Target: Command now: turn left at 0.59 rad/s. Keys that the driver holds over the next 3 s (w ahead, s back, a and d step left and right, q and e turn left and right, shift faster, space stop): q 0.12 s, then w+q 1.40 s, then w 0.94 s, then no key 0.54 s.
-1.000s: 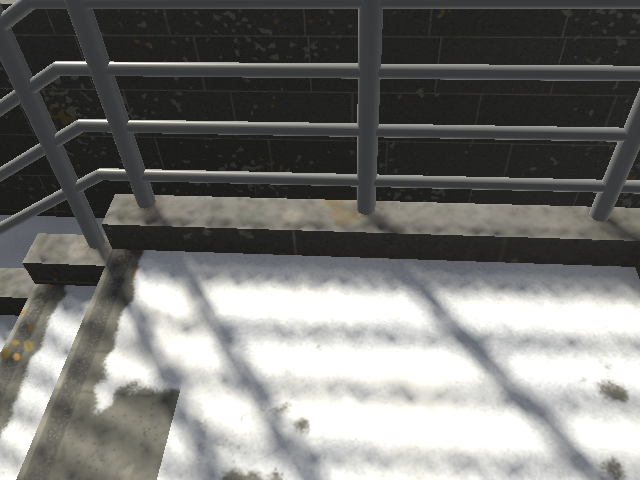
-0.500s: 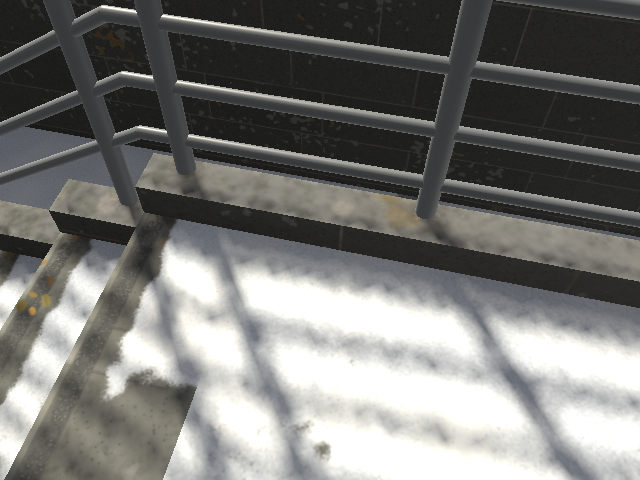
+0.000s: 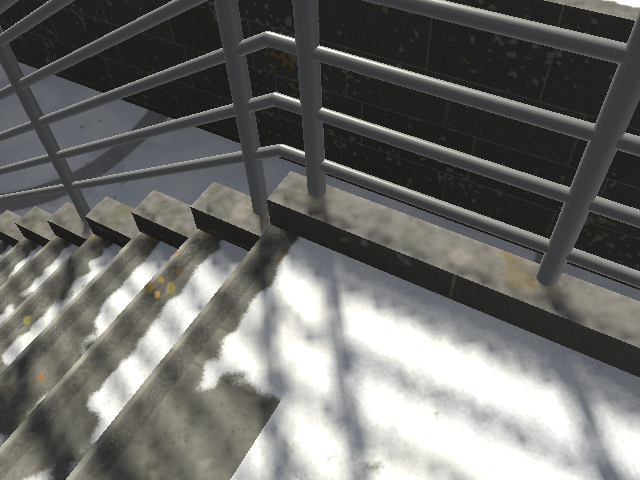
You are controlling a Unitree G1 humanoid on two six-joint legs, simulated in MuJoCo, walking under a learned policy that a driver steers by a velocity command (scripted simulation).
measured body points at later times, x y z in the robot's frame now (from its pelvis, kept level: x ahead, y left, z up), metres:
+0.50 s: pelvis +0.05 +0.06 -0.01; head +0.07 +0.08 +0.44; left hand -0.05 +0.33 -0.15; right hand +0.32 -0.13 -0.09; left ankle +0.03 +0.13 -0.74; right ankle -0.01 -0.10 -0.72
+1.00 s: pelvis +0.28 +0.17 -0.02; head +0.31 +0.18 +0.43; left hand +0.31 +0.49 -0.10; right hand +0.42 -0.09 -0.15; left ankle +0.05 +0.14 -0.68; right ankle +0.41 +0.15 -0.74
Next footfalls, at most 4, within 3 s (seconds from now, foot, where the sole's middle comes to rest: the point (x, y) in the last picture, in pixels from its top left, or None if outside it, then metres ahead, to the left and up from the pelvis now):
0.48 left None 0.06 0.14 -0.78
0.94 right None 0.44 0.17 -0.77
1.44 left None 0.45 0.48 -0.78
2.08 right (87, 401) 0.76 0.65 -0.95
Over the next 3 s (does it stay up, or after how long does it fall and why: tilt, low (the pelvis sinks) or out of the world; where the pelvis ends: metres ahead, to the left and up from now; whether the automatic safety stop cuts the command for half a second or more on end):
stays up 0.78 0.93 -0.38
